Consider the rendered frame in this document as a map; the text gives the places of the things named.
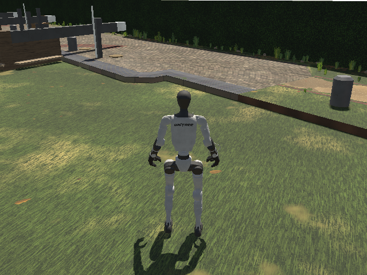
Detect left robot shin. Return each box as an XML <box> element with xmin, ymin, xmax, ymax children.
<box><xmin>165</xmin><ymin>186</ymin><xmax>173</xmax><ymax>225</ymax></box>

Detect robot torso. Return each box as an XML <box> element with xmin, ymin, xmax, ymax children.
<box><xmin>170</xmin><ymin>113</ymin><xmax>197</xmax><ymax>172</ymax></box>

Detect robot left hand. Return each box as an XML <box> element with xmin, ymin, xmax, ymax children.
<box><xmin>148</xmin><ymin>155</ymin><xmax>161</xmax><ymax>167</ymax></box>

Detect robot right upper arm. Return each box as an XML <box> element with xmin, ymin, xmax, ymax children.
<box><xmin>196</xmin><ymin>115</ymin><xmax>212</xmax><ymax>147</ymax></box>

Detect robot left upper arm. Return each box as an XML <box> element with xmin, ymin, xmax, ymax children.
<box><xmin>156</xmin><ymin>115</ymin><xmax>172</xmax><ymax>147</ymax></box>

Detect robot right forearm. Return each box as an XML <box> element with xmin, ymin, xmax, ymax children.
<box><xmin>207</xmin><ymin>138</ymin><xmax>218</xmax><ymax>158</ymax></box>

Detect robot left forearm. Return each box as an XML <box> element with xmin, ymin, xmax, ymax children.
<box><xmin>150</xmin><ymin>138</ymin><xmax>161</xmax><ymax>158</ymax></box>

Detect robot right hand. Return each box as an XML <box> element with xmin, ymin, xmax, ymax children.
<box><xmin>206</xmin><ymin>156</ymin><xmax>220</xmax><ymax>167</ymax></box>

